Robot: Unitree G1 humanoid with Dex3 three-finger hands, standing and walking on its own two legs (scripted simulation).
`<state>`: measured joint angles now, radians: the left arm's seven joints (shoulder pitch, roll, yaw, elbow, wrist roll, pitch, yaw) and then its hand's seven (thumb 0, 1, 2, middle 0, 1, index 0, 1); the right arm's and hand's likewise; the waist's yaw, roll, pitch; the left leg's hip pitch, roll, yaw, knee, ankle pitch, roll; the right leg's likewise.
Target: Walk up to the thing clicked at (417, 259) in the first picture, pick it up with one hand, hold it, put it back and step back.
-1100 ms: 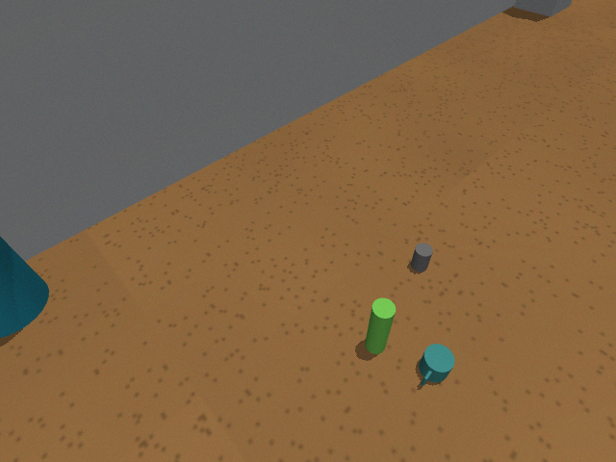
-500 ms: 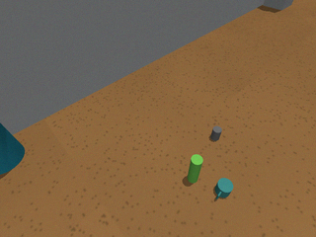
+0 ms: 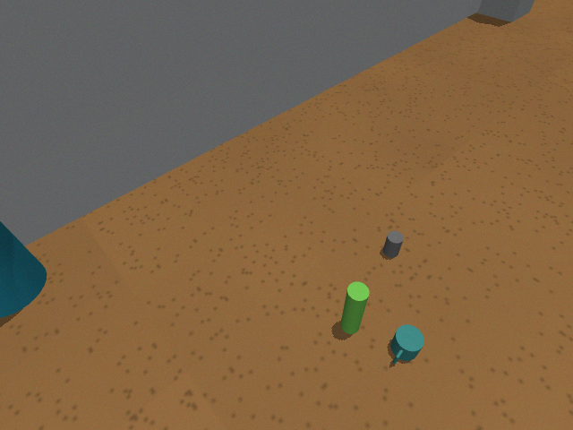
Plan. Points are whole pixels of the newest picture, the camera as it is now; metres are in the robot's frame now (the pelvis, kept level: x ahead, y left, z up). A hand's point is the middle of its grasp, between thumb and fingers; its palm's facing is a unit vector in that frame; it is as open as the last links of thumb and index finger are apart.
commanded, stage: stand
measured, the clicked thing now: (393, 244) +0.97 -0.42 -0.73
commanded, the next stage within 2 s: walk up in 0.02 s
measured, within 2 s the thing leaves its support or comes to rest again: neither
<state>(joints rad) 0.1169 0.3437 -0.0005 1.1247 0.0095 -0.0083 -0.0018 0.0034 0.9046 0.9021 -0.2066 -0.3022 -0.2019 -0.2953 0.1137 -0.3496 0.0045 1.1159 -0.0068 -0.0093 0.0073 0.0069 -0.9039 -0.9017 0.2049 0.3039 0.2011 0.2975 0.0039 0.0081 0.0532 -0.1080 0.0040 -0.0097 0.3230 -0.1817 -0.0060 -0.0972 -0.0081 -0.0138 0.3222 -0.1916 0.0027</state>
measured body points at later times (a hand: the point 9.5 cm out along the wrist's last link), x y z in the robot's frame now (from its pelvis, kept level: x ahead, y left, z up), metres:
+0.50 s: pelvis -0.01 +0.05 -0.01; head +0.03 +0.04 +0.44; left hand +0.23 +0.29 -0.12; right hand -0.07 -0.27 -0.11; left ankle +0.00 +0.13 -0.75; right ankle -0.05 -0.09 -0.71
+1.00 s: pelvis +0.03 +0.05 -0.03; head +0.06 +0.00 +0.42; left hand +0.35 +0.13 -0.11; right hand -0.15 -0.25 -0.13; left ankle +0.17 +0.09 -0.73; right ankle -0.04 -0.06 -0.75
